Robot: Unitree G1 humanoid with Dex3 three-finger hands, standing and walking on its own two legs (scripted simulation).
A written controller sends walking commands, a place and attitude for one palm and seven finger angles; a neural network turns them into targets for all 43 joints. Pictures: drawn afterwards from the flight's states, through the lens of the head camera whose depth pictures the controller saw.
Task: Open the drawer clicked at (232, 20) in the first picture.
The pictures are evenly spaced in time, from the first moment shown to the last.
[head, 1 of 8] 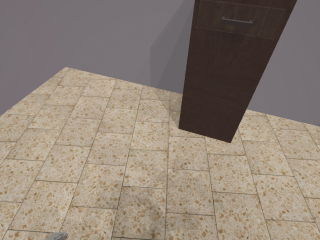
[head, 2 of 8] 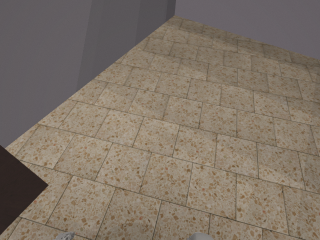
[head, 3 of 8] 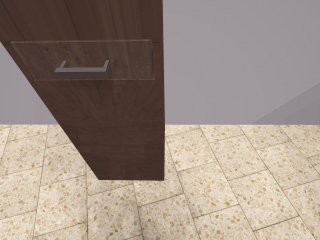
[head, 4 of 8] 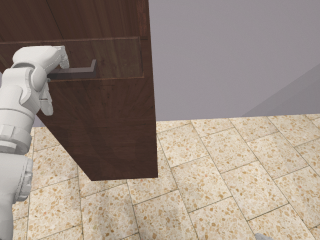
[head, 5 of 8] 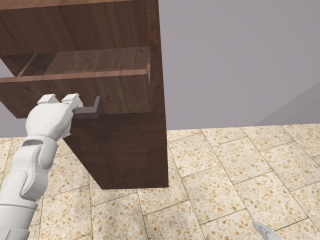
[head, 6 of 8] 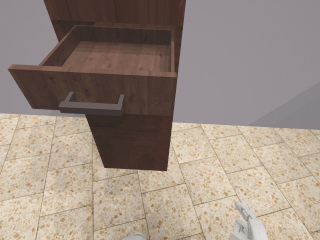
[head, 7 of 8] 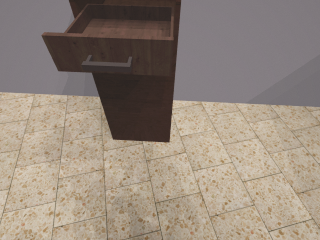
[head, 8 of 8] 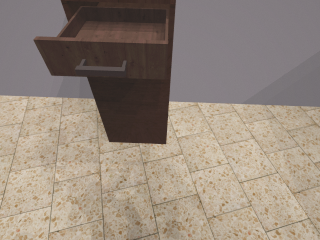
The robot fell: no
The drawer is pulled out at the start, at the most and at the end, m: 0.00 0.29 0.29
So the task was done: yes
